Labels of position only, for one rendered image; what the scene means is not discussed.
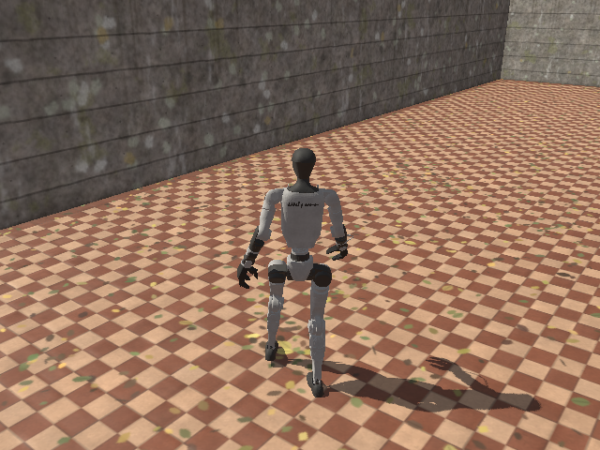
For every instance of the robot left forearm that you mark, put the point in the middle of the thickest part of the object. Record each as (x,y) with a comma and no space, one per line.
(252,250)

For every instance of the robot right forearm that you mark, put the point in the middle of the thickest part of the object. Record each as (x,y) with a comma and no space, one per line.
(342,241)

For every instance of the left robot foot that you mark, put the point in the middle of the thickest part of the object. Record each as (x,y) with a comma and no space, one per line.
(270,354)

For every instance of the right robot hand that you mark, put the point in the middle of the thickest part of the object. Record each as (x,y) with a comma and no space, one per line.
(341,255)

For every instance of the left robot upper arm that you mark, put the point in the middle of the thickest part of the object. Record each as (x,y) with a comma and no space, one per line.
(271,198)

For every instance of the right robot upper arm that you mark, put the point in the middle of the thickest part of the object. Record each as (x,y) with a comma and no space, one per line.
(335,213)

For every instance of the left robot thigh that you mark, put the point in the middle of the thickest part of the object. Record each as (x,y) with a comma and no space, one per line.
(277,272)

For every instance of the left robot hand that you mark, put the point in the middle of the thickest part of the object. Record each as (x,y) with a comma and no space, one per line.
(242,274)

